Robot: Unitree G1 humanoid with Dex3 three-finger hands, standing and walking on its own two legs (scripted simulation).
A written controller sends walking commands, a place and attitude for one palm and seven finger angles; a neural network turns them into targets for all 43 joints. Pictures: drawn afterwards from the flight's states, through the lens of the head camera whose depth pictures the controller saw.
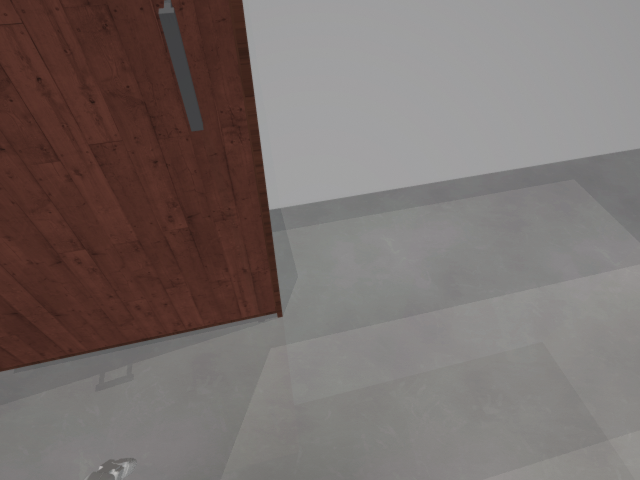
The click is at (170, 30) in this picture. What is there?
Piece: wardrobe's sliding door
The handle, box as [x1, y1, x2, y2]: [158, 0, 203, 131]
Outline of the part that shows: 164,0 164,7 159,8 158,13 191,131 203,129 174,10 171,6 170,0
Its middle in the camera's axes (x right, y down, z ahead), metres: -0.23 -0.28 +0.65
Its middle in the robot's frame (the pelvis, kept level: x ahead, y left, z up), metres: +0.69 +0.28 +0.17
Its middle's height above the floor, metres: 0.94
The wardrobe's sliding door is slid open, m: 0.00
